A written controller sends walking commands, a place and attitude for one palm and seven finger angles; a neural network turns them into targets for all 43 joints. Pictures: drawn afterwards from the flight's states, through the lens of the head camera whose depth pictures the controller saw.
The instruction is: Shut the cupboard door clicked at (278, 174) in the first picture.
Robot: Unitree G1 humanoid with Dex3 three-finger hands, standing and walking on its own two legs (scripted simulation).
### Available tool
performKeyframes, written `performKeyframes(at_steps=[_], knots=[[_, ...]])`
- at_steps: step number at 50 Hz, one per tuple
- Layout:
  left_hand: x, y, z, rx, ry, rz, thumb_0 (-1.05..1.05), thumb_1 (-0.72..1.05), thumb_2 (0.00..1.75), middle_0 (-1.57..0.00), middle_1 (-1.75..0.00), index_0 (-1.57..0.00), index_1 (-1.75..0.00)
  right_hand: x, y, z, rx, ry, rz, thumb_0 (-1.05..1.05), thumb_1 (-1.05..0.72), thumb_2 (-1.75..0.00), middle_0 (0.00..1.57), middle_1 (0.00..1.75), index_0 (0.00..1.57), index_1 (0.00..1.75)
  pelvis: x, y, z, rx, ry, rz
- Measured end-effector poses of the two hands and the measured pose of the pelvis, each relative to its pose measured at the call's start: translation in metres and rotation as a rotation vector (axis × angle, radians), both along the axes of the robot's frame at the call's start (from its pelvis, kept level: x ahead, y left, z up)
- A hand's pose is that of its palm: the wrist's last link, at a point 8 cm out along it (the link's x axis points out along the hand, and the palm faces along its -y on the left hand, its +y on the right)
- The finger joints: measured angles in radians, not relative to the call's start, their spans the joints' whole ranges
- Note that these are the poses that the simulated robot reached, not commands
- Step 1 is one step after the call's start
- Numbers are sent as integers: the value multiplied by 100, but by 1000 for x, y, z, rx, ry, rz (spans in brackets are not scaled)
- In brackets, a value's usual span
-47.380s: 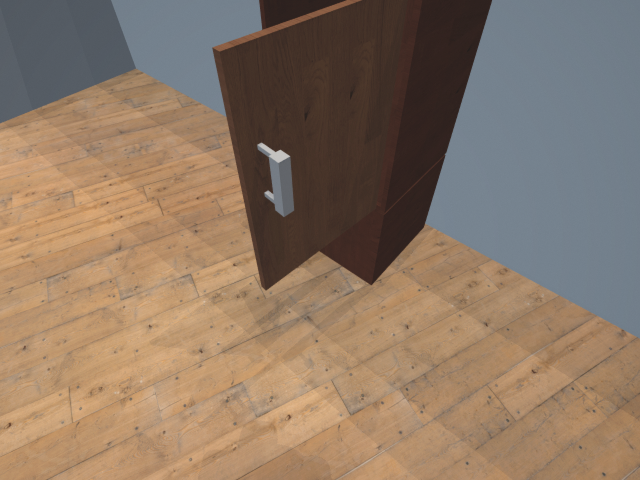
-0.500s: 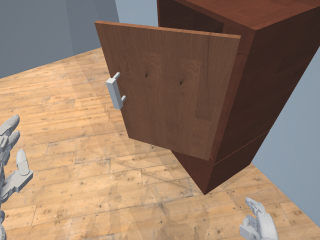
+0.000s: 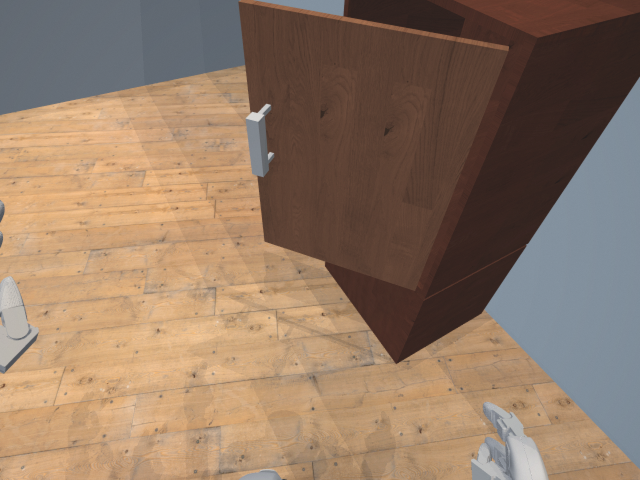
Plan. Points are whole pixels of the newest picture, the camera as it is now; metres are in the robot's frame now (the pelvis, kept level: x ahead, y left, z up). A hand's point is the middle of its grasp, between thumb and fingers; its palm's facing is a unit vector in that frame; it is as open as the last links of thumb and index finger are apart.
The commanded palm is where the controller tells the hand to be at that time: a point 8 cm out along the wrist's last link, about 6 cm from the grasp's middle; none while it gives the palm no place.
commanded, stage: step back with the hand held close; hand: left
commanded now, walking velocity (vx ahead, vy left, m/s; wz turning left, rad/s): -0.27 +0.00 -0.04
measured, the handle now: (263, 140) +0.71 +0.15 +0.03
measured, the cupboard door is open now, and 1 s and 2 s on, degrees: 39 39 39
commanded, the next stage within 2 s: stop stepping back and stand still in 0.38 s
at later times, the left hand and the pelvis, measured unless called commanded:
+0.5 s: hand out of the picture +0.03 +0.28 +0.18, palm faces +0.50 -0.74 -0.46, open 7.4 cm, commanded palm -0.02 +0.31 +0.19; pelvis -0.15 +0.00 -0.02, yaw +3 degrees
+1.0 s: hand out of the picture -0.07 +0.27 +0.20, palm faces +0.31 -0.81 -0.50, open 7.4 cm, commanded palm -0.12 +0.33 +0.19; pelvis -0.28 +0.04 +0.01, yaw -6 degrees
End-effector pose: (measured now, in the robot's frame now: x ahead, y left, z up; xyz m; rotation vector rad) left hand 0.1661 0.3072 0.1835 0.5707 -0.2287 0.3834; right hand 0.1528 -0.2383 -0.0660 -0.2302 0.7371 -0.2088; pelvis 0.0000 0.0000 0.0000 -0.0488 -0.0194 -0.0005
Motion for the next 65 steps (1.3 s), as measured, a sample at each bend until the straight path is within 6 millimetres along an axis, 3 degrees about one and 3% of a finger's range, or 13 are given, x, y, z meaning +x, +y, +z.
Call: performKeyframes(at_steps=[9, 19, 25, 29, 33, 37, 40, 43, 47, 50, 53, 59, 65], knots=[[-83, -5, 10, 0, -89, 66, 2, 88, 90, -21, -31, -21, -30, -36, 4, -11, -10, 30, 93, 2, -90, -90, 20, 30, 20, 30, -42, -3, -4, 11, -21, 38], [-110, 21, 17, 4, -195, 41, 1, 88, 90, -21, -31, -21, -30, -86, 24, -4, -5, -28, 84, 2, -90, -90, 20, 30, 20, 30, -105, 5, -6, -59, -15, 107], [-177, 11, 13, 63, -155, 20, 1, 89, 90, -21, -31, -21, -30, -112, 30, -13, 42, -75, 116, 2, -90, -90, 20, 30, 20, 30, -149, 3, -20, -11, 20, 47], [-208, 12, 16, 3, -155, 14, 1, 88, 90, -21, -31, -21, -30, -145, 39, -7, 23, -9, 125, 2, -90, -90, 20, 30, 20, 30, -167, 18, -5, 23, -12, 3], [-212, 36, 16, -44, -223, 28, 1, 88, 90, -22, -31, -21, -31, -177, 43, 3, -22, -49, 83, 2, -90, -90, 20, 30, 20, 30, -182, 35, -6, 14, -10, -3], [-203, 56, 8, -106, -210, 56, 1, 88, 90, -21, -31, -21, -30, -214, 49, 6, -16, -66, 23, 2, -90, -90, 20, 30, 20, 30, -213, 44, -2, 18, -41, -14], [-208, 50, 6, -124, -121, 19, 1, 89, 90, -21, -31, -20, -30, -248, 53, 14, 22, -63, -17, 2, -90, -90, 20, 30, 20, 30, -230, 45, 8, 12, -37, -39], [-226, 27, 13, -110, -63, -72, 2, 89, 90, -21, -30, -20, -30, -280, 53, 19, 43, -43, -41, 2, -90, -90, 20, 30, 20, 30, -246, 44, 17, 6, -22, -57], [-260, 3, 27, 20, -63, -178, 2, 89, 90, -21, -31, -21, -30, -313, 42, 6, 36, -8, -61, 1, -90, -90, 20, 30, 20, 30, -270, 41, 7, 52, 5, -89], [-276, 7, 36, 65, -100, -186, 1, 88, 90, -22, -31, -21, -30, -338, 32, -7, 21, 71, -88, 1, -90, -90, 20, 30, 20, 30, -285, 43, 5, 42, -18, -97], [-283, 27, 36, 45, -114, -101, 1, 88, 90, -22, -31, -22, -31, -360, 27, -11, 25, 109, -138, 2, -90, -90, 20, 30, 20, 30, -288, 44, 10, 53, -12, -100], [-279, 48, 10, -79, -48, 19, 1, 89, 90, -21, -31, -21, -30, -380, 25, -11, -10, 126, -160, 2, -90, -90, 20, 30, 20, 30, -291, 57, 16, 68, 1, -89], [-272, 44, -1, -106, -74, -72, 2, 89, 90, -21, -31, -21, -30, -362, 40, -5, -70, 84, -128, 2, -90, -90, 20, 30, 20, 30, -287, 73, 6, 53, 1, -72]])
